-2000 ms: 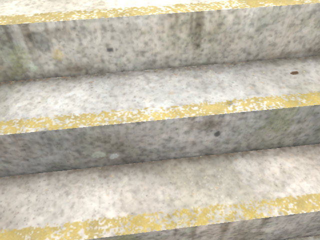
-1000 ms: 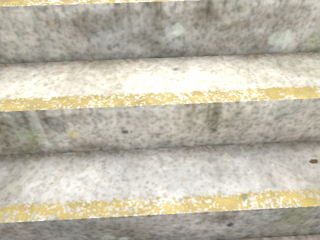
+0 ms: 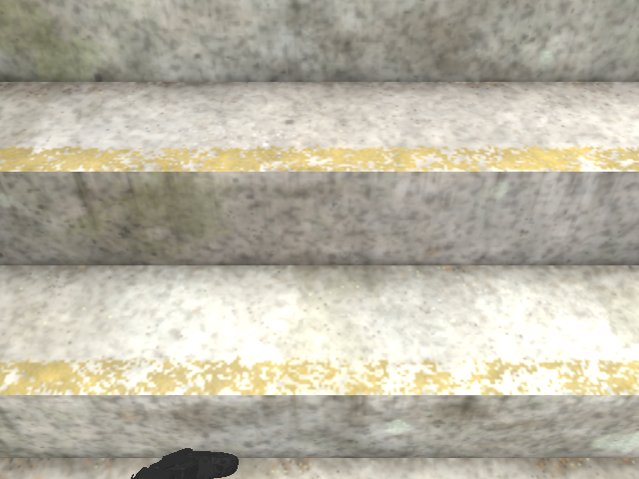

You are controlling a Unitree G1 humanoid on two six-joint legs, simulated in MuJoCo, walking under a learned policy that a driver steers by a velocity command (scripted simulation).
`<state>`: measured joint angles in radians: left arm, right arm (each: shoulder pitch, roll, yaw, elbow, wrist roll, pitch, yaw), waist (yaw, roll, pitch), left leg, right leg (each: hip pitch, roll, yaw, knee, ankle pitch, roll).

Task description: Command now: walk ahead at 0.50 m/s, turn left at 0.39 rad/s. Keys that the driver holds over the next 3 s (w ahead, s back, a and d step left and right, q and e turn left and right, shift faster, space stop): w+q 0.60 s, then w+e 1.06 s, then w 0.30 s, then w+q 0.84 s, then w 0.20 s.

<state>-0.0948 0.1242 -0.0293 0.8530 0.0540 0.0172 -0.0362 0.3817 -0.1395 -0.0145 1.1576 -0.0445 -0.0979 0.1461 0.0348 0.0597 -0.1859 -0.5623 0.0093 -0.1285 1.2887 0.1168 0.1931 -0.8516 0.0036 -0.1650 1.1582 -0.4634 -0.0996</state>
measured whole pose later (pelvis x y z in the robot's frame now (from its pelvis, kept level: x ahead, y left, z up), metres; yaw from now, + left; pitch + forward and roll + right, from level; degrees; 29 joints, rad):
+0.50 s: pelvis +0.24 +0.06 +0.19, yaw +16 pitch +8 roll +3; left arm 0.34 0.18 0.01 1.13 0.09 -0.08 -0.15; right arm 0.00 -0.17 0.01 0.87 -0.03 0.04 0.05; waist -0.05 -0.06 -0.18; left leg -0.91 -0.10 0.10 1.22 -0.46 0.11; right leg -0.39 -0.13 -0.02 1.07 0.10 -0.13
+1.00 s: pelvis +0.47 +0.09 +0.40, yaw +15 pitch +8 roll -4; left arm 0.06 0.15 -0.03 0.83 0.07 0.05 -0.06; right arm 0.29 -0.23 -0.04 1.09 -0.07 -0.05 0.17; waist 0.10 0.09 -0.20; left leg -0.47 -0.03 -0.14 1.06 0.24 0.26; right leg -0.84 0.13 -0.12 1.16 -0.47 -0.12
